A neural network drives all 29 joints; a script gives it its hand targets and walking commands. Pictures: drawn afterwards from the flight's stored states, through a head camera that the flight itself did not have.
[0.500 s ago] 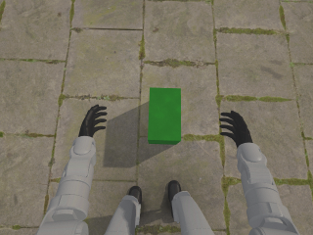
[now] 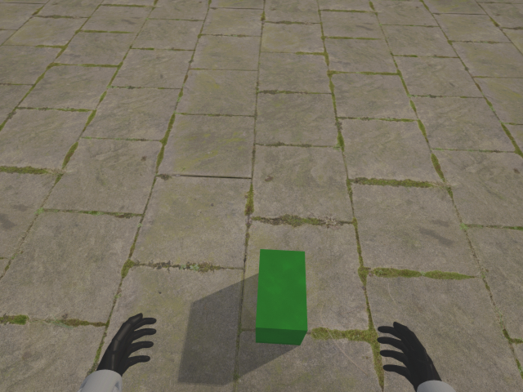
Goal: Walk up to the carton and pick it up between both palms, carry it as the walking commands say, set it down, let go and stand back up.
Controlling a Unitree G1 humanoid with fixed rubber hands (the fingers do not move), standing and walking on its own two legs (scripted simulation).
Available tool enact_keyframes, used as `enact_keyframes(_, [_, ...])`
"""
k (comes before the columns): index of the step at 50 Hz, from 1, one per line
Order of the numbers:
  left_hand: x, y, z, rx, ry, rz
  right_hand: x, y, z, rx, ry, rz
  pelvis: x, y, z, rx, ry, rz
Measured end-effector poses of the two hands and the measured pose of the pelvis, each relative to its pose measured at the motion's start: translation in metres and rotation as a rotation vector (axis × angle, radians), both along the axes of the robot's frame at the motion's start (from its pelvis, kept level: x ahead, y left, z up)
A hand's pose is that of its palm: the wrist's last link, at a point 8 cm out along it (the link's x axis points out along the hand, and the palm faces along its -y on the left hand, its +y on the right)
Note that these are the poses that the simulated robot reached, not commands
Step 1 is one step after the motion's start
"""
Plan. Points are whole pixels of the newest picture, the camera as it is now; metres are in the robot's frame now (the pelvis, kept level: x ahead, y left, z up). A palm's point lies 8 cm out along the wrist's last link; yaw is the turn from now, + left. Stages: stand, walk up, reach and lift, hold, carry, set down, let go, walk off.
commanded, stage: let go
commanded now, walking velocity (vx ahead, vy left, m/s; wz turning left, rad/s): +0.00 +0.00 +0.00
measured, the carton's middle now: (280, 297) +0.48 -0.06 -0.67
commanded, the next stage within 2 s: stand in 0.34 s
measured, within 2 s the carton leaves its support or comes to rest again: neither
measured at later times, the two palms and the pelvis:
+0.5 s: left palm (93, 383) +0.14 +0.26 -0.08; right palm (450, 381) +0.15 -0.28 -0.09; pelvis +0.00 -0.01 -0.01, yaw +0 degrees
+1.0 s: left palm (83, 391) +0.13 +0.28 -0.09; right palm (460, 389) +0.14 -0.30 -0.10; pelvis +0.02 -0.01 +0.00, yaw +1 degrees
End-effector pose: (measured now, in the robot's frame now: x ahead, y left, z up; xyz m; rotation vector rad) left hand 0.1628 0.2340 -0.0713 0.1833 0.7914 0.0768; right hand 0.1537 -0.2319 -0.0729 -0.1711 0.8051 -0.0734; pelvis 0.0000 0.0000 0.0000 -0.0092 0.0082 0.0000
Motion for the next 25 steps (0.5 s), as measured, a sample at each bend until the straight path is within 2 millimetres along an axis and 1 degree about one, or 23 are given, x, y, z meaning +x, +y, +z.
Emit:
enact_keyframes(5, [-0.008, 0.001, 0.002, -0.002, 0.012, 0.001, 0.005, 0.003, 0.003, 0.005, -0.010, 0.014, 0.000, 0.000, -0.001, 0.002, -0.060, 0.004])
enact_keyframes(11, [-0.007, -0.002, 0.002, -0.005, 0.017, -0.004, 0.012, 0.001, 0.006, 0.006, -0.017, 0.015, -0.001, -0.001, -0.002, 0.003, -0.094, 0.008])
enact_keyframes(17, [-0.004, -0.006, 0.002, -0.004, 0.005, 0.000, 0.006, -0.007, 0.003, -0.015, 0.015, -0.003, -0.001, -0.005, -0.003, 0.004, -0.096, 0.000])
enact_keyframes(19, [-0.005, -0.002, -0.002, 0.032, 0.014, 0.006, 0.004, -0.015, -0.002, -0.053, 0.025, -0.010, 0.000, -0.006, -0.005, 0.002, -0.071, 0.002])
enact_keyframes(25, [-0.019, 0.031, -0.012, 0.150, 0.089, 0.045, -0.003, -0.046, -0.012, -0.150, 0.063, -0.028, 0.004, -0.008, -0.007, -0.001, -0.020, 0.007])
